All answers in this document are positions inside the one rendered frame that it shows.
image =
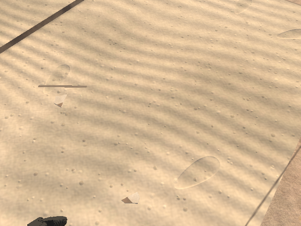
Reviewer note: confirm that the robot left hand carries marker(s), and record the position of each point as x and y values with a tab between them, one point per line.
50	221

